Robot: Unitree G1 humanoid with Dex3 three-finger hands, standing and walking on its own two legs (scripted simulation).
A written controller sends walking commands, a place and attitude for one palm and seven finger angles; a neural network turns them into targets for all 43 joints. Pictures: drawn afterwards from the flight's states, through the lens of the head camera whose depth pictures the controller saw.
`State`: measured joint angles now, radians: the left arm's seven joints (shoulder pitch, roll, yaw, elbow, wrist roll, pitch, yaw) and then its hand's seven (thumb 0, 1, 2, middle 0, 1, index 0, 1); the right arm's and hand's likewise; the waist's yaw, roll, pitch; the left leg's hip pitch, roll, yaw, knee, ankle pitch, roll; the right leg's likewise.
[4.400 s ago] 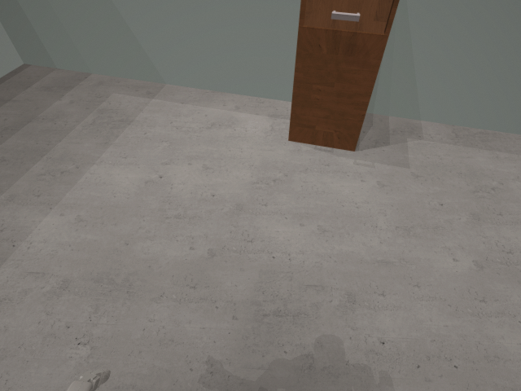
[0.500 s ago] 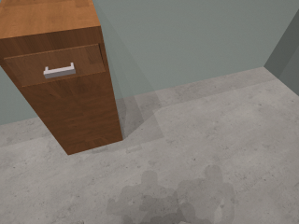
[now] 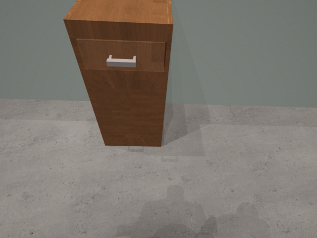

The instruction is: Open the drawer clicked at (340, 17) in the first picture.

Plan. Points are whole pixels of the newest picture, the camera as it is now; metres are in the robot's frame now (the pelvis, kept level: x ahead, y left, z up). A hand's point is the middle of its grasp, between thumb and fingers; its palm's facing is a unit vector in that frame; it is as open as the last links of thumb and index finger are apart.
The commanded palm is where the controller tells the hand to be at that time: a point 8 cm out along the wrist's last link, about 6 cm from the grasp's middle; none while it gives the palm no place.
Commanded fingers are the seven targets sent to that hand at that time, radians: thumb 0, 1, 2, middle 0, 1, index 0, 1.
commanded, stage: take the last steps up to it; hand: left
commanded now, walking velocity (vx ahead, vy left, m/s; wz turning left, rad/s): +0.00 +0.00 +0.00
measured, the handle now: (122, 60) +0.77 +0.23 -0.01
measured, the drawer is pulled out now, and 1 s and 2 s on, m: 0.00 0.00 0.00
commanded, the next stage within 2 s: come to a stop and stand still in 1.02 s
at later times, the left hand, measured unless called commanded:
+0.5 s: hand out of the picture +0.08 +0.20 -0.15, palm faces +0.04 -0.98 -0.17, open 7.4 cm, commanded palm none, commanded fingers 0.00 0.90 0.90 -0.20 -0.30 -0.20 -0.30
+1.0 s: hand out of the picture +0.09 +0.12 -0.16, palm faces +0.20 -0.97 -0.16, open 7.3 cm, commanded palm none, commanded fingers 0.00 0.90 0.90 -0.20 -0.30 -0.20 -0.30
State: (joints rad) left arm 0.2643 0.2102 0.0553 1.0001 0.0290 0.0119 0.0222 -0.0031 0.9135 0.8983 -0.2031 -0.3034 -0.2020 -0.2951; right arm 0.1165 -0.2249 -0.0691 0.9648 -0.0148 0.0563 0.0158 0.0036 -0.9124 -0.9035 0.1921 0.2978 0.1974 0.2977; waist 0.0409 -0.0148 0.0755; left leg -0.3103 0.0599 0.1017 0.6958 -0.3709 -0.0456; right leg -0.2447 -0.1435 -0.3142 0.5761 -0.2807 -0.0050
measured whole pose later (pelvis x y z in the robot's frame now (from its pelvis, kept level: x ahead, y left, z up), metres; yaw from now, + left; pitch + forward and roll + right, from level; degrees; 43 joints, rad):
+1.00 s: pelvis +0.18 -0.02 +0.01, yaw +6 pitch -1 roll -1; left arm 0.43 0.10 0.02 1.15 0.02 -0.07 0.02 0.00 0.92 0.90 -0.20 -0.30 -0.20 -0.29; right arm 0.17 -0.19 -0.07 1.04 -0.03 0.00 0.02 0.00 -0.91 -0.90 0.19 0.30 0.20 0.30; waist 0.03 0.03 0.05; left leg -0.54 0.10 0.07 0.79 -0.19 0.00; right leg 0.02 0.01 -0.17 0.30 -0.32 -0.03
